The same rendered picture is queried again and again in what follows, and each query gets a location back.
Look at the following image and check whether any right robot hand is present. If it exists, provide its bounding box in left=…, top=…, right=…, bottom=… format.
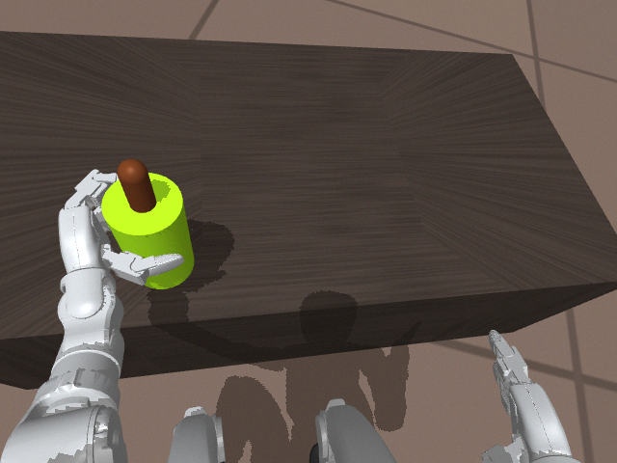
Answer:
left=481, top=330, right=573, bottom=463

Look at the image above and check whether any bottle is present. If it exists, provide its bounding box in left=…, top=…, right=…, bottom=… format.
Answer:
left=101, top=159, right=194, bottom=289

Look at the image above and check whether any left robot arm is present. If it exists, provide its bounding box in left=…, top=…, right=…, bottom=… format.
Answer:
left=0, top=267, right=128, bottom=463

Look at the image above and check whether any left robot hand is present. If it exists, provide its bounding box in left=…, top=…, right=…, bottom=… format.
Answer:
left=58, top=169, right=184, bottom=286

